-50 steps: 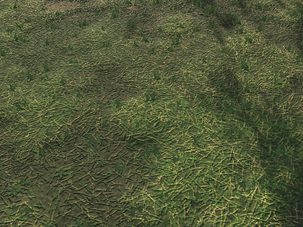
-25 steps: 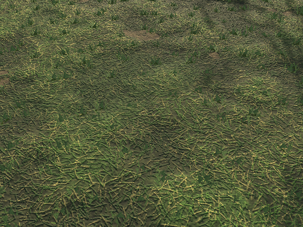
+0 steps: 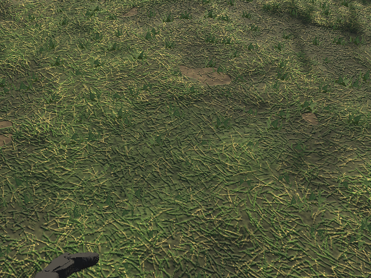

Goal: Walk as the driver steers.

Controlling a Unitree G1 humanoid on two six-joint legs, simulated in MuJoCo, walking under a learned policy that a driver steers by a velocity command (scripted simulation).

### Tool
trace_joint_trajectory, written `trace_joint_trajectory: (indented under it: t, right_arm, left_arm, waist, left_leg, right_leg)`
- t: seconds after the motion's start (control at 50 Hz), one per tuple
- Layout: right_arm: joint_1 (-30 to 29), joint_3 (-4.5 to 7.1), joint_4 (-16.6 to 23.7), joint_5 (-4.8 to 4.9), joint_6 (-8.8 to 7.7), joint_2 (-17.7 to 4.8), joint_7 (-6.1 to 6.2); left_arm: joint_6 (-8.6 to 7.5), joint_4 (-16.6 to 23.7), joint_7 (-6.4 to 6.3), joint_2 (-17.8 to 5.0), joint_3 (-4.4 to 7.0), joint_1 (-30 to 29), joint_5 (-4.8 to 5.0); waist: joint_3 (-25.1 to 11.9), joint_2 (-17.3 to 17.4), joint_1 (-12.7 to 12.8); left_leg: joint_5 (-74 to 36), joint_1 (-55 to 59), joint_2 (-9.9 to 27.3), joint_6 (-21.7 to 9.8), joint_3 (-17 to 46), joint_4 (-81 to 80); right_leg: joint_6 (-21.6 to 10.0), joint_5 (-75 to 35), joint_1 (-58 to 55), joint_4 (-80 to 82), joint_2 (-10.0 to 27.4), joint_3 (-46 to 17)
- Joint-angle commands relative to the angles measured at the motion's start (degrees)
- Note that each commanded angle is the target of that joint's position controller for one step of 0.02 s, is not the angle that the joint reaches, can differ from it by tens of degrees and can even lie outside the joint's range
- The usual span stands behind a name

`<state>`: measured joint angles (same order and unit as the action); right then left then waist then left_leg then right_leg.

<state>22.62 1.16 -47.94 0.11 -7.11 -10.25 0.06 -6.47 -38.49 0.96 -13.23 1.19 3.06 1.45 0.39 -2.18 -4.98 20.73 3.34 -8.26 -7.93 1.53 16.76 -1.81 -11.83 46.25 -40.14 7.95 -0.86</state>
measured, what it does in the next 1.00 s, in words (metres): walks ahead: right foot, then left foot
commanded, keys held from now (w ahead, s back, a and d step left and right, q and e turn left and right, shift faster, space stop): w+e+shift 0.36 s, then w+shift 0.20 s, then w+q+shift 0.44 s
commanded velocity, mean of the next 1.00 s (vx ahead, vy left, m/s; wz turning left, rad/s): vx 1.00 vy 0.00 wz -0.18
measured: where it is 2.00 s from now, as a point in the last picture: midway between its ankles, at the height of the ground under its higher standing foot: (190, 55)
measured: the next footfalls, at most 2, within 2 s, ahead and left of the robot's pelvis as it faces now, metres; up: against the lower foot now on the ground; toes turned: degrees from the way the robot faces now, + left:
right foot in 0.14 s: +0.38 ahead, -0.11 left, +0.00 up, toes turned -6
left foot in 0.56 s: +0.81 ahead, -0.04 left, +0.00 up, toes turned -29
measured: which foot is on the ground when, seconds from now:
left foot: down 0.00-0.14, up 0.16-0.54, down 0.56-0.98, up 1.00-1.00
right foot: up 0.00-0.12, down 0.14-0.58, up 0.60-0.96, down 0.98-1.00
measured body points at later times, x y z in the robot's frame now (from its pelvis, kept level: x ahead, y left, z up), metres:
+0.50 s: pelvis +0.49 -0.07 +0.00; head +0.52 -0.09 +0.45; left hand +0.57 +0.18 -0.12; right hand +0.70 -0.35 -0.03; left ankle +0.77 +0.01 -0.69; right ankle +0.34 -0.10 -0.73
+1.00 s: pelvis +0.93 -0.22 -0.02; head +0.94 -0.23 +0.43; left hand +1.26 -0.10 -0.03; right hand +0.80 -0.46 -0.14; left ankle +0.79 -0.03 -0.71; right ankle +1.01 -0.40 -0.73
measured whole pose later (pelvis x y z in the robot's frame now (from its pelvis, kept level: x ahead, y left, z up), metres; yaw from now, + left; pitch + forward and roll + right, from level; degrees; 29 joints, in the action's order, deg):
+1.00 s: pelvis +0.93 -0.22 -0.02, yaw -11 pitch +2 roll -1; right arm 33.1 3.5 -46.2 2.5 -3.5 -14.0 0.0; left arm -8.6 -32.7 0.6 -13.5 0.3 -3.2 0.4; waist -0.9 1.3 -7.3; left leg 30.8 -3.2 -3.8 -2.6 15.4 41.5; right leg 1.5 8.6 28.2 -34.0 0.0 -4.9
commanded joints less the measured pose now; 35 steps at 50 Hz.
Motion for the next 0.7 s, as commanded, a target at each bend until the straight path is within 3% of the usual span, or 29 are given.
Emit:
trace_joint_trajectory:
  t: [0.02, 0.06, 0.1, 0.12, 0.14, 0.16, 0.18, 0.2, 0.22, 0.24, 0.26, 0.28, 0.32, 0.34, 0.38, 0.4, 0.42, 0.46, 0.5, 0.52, 0.54, 0.56, 0.58, 0.6, 0.62, 0.64, 0.66, 0.68, 0.7]
  right_arm:
    - [6.8, 2.21, -0.6, -0.71, -0.07, -9.7, 0.75]
    - [5.4, 2.53, -0.4, -1.62, 0.77, -11.6, 1.16]
    - [2.1, 3.47, 0.8, -3.35, 1.78, -14.3, 2.24]
    - [-2.2, 3.90, 2.2, -4.38, 2.23, -15.2, 2.62]
    - [-11.6, 4.56, 4.9, -4.16, 2.39, -17.6, 2.65]
    - [-13.7, 2.02, 7.2, -5.10, 0.89, -7.8, 1.29]
    - [-3.9, -0.09, 11.5, 1.06, -1.57, -3.7, -0.46]
    - [-8.2, 0.24, 11.9, 2.14, -3.64, -9.4, -1.50]
    - [-13.0, 0.45, 13.5, 2.65, -4.28, -10.8, -1.84]
    - [-14.1, 0.32, 13.5, 0.80, -4.36, -9.7, -1.64]
    - [-13.0, 0.47, 13.2, -0.81, -3.92, -9.4, -1.26]
    - [-11.3, 0.71, 12.9, -1.22, -3.15, -9.6, -1.10]
    - [-12.2, 0.94, 13.9, -1.24, -1.93, -10.3, -0.10]
    - [-15.9, 0.67, 15.7, -1.69, -1.73, -10.0, 0.28]
    - [-23.0, -0.29, 18.3, -2.29, -1.63, -6.8, 0.26]
    - [-25.2, -0.59, 19.0, -2.15, -1.63, -5.6, 0.11]
    - [-26.6, -0.37, 19.5, -1.50, -1.66, -5.6, 0.03]
    - [-29.0, 0.58, 20.6, -0.10, -1.67, -7.4, 0.05]
    - [-30.9, 1.61, 21.4, 0.76, -2.00, -9.4, -0.06]
    - [-28.9, 2.55, 21.2, 0.89, -2.33, -11.0, -0.11]
    - [-23.1, 3.77, 20.3, 1.09, -2.63, -12.9, -0.07]
    - [-11.5, 4.74, 18.3, 1.63, -2.44, -14.6, 0.22]
    - [5.7, 5.25, 15.3, 1.41, -1.53, -17.8, 0.81]
    - [9.0, 6.05, 10.6, 0.73, -1.47, -21.6, -0.63]
    - [9.2, 4.91, 10.4, 1.05, -1.07, -14.8, -0.86]
    - [6.2, 3.90, 10.3, 0.34, -0.24, -10.5, -0.42]
    - [5.1, 3.78, 9.6, -0.38, 0.15, -11.0, -1.03]
    - [2.9, 3.73, 9.4, -0.48, 0.06, -11.0, -1.51]
    - [1.7, 3.22, 9.0, -0.76, 0.18, -9.4, -1.58]
  left_arm:
    - [-1.81, 6.6, 2.23, -2.8, 0.73, -13.1, 1.39]
    - [-2.31, 6.5, 3.44, -4.8, 1.84, -10.7, 1.60]
    - [-1.37, 5.1, 3.75, -8.1, 3.35, -2.0, 2.24]
    - [-0.13, 1.9, 3.20, -11.4, 4.83, 10.2, 2.54]
    - [1.06, -3.1, 2.25, -14.1, 5.93, 28.8, 1.97]
    - [2.20, -7.3, 1.63, -13.3, 4.70, 35.3, 0.43]
    - [0.89, -5.0, 1.88, -14.2, 4.74, 30.1, -1.97]
    - [1.10, -3.1, 0.91, -9.9, 4.83, 27.9, -2.27]
    - [0.62, -2.6, 0.84, -7.6, 3.95, 25.3, -2.58]
    - [0.14, -1.8, 1.55, -7.4, 3.74, 20.7, -1.97]
    - [-0.26, -0.6, 1.59, -8.4, 3.90, 16.9, -1.50]
    - [-0.12, 0.2, 1.38, -8.4, 3.81, 14.7, -1.38]
    - [0.15, 0.0, 0.88, -7.2, 3.38, 14.2, -0.04]
    - [0.17, 0.0, 0.31, -7.2, 3.32, 14.5, 0.42]
    - [0.62, -0.8, -0.91, -8.0, 3.56, 15.6, 0.69]
    - [0.82, -1.8, -1.13, -8.2, 3.69, 17.6, 0.74]
    - [0.87, -2.8, -1.07, -8.2, 3.75, 20.4, 0.80]
    - [0.90, -4.5, -1.03, -7.2, 3.51, 23.6, 1.38]
    - [1.44, -6.2, -1.26, -6.6, 3.44, 25.7, 1.08]
    - [1.80, -6.6, -1.37, -7.4, 3.67, 25.8, 0.60]
    - [2.20, -6.6, -1.30, -8.8, 4.02, 24.6, -0.07]
    - [2.50, -5.0, -0.91, -10.6, 4.20, 20.3, -1.58]
    - [2.13, -2.2, -0.69, -8.0, 3.04, 15.8, -3.75]
    - [0.97, -2.8, -0.01, -1.1, 0.76, 28.4, 0.47]
    - [0.49, -3.6, -0.29, -4.7, 0.66, 26.2, 2.02]
    - [-0.15, -1.0, 0.03, -6.8, 0.76, 14.9, 1.47]
    - [-1.14, 1.7, 0.05, -5.9, 0.36, 6.5, -0.54]
    - [-1.97, 3.3, 0.02, -5.2, 0.47, 3.5, -2.03]
    - [-2.25, 3.9, 0.41, -4.1, 0.39, 4.1, -2.12]
  waist:
    - [5.3, 5.1, -3.7]
    - [2.2, 7.6, -0.9]
    - [-3.3, 13.0, 6.1]
    - [-8.0, 14.4, 12.6]
    - [-12.5, 11.4, 23.0]
    - [-12.7, -8.3, 20.7]
    - [-20.5, -24.6, 11.0]
    - [-18.8, -10.5, 14.7]
    - [-11.5, -0.7, 12.0]
    - [-5.0, 10.4, 7.3]
    - [-2.4, 10.9, 4.3]
    - [0.2, 9.3, 2.2]
    - [3.0, 6.5, 0.9]
    - [4.8, 5.7, 2.0]
    - [5.9, 2.5, 4.9]
    - [4.9, 0.7, 7.0]
    - [3.5, -0.6, 9.0]
    - [2.9, -2.6, 11.0]
    - [2.8, -3.4, 11.5]
    - [1.0, -4.1, 9.9]
    - [-3.0, -5.2, 6.0]
    - [-10.1, -7.2, -1.0]
    - [-20.9, -2.6, -8.0]
    - [-30.2, 30.4, -0.8]
    - [-22.9, 23.9, -2.9]
    - [-12.3, 14.7, -4.4]
    - [-4.5, 2.1, -3.5]
    - [-2.0, 0.9, -0.8]
    - [-0.9, 2.5, 2.1]
  left_leg:
    - [-35.5, -2.9, 13.6, 3.4, -0.7, -7.7]
    - [-58.5, 5.0, 14.8, 5.8, -3.6, -2.4]
    - [-85.3, 9.1, 17.1, 7.3, -4.9, 8.8]
    - [-93.4, 6.5, 17.8, 7.7, -5.2, 21.0]
    - [-90.0, -5.4, 16.4, 8.5, -6.6, 43.1]
    - [-15.5, -29.5, 6.4, 8.0, -4.3, 70.0]
    - [14.4, -54.6, 0.8, 10.6, 7.0, 85.0]
    - [4.8, -58.0, 4.8, 5.8, 10.2, 78.1]
    - [0.8, -56.4, 6.5, 4.2, 9.5, 72.0]
    - [-1.6, -51.3, 8.1, 3.5, 8.3, 65.9]
    - [-2.4, -47.3, 9.2, 4.4, 8.8, 61.2]
    - [-2.5, -44.3, 10.4, 5.6, 8.4, 58.1]
    - [-2.6, -41.0, 12.1, 7.8, 6.0, 49.1]
    - [-5.5, -38.8, 12.0, 8.9, 4.0, 42.3]
    - [-18.7, -30.5, 10.1, 10.2, 0.5, 28.2]
    - [-26.4, -25.4, 9.0, 10.4, -0.7, 22.9]
    - [-32.1, -22.0, 8.1, 10.7, -1.1, 20.2]
    - [-33.4, -23.0, 8.0, 10.6, 0.5, 14.1]
    - [-29.5, -26.5, 7.8, 9.0, 0.8, 9.5]
    - [-26.0, -25.2, 6.8, 7.5, -0.2, 8.9]
    - [-23.3, -19.8, 5.8, 5.4, -1.5, 9.2]
    - [-21.3, -7.8, 8.9, 2.6, 0.3, 12.7]
    - [-13.1, 11.7, 16.6, -0.5, 9.3, 18.9]
    - [7.1, 30.2, 31.3, -14.7, 45.7, 7.0]
    - [23.7, 28.4, 29.1, -12.9, 55.0, 0.2]
    - [18.4, 20.9, 25.5, -9.9, 44.7, 0.5]
    - [6.2, 9.4, 21.6, -7.9, 37.9, -0.9]
    - [-1.8, 3.2, 19.4, -7.8, 34.3, -1.3]
    - [-5.0, -1.3, 17.1, -7.9, 31.4, -2.6]
  right_leg:
    - [-2.3, -5.6, -6.4, 9.8, -6.0, 4.9]
    - [-4.2, -1.7, -9.0, 10.4, -10.4, 8.1]
    - [-5.5, 6.3, -16.4, 6.1, -13.9, 10.6]
    - [-6.8, 10.0, -27.0, 3.0, -14.1, 9.6]
    - [-9.9, 6.6, -45.8, 6.5, -9.8, 3.0]
    - [-11.3, 10.7, -63.0, -1.4, -6.3, -4.6]
    - [-26.2, 38.7, -79.3, 11.9, 6.8, -43.7]
    - [-22.8, 52.2, -77.6, 23.6, 6.3, -50.0]
    - [-20.0, 47.8, -67.7, 25.5, 5.3, -46.0]
    - [-18.6, 41.5, -54.1, 27.2, 2.9, -42.1]
    - [-19.3, 36.2, -45.2, 27.6, 0.2, -38.6]
    - [-19.2, 31.9, -38.8, 28.9, -2.3, -34.4]
    - [-18.2, 24.3, -29.3, 29.0, -5.7, -27.5]
    - [-17.7, 20.0, -24.5, 29.5, -7.4, -24.3]
    - [-14.8, 16.1, -16.7, 28.8, -11.1, -18.3]
    - [-13.1, 16.7, -14.7, 28.6, -11.4, -16.9]
    - [-12.3, 18.2, -15.4, 28.9, -10.3, -17.7]
    - [-11.2, 19.6, -24.1, 26.8, -8.3, -19.7]
    - [-10.0, 11.2, -35.8, 22.1, -6.0, -21.1]
    - [-9.2, -1.0, -40.8, 18.1, -4.9, -21.0]
    - [-7.9, -14.6, -43.9, 11.1, -4.6, -19.9]
    - [-6.4, -21.8, -41.5, -0.7, -4.6, -18.2]
    - [-5.7, -13.5, -30.5, -20.8, -6.9, -14.6]
    - [-0.7, 33.6, -9.0, -44.8, -16.8, -9.7]
    - [-2.5, 37.4, 1.9, -46.6, -11.8, -10.7]
    - [-3.6, 35.7, 5.5, -45.9, -8.6, -8.9]
    - [-3.9, 34.3, 3.3, -41.1, -7.9, -6.6]
    - [-3.6, 33.4, 1.6, -35.2, -6.9, -6.7]
    - [-3.0, 33.0, -1.3, -31.4, -5.9, -6.9]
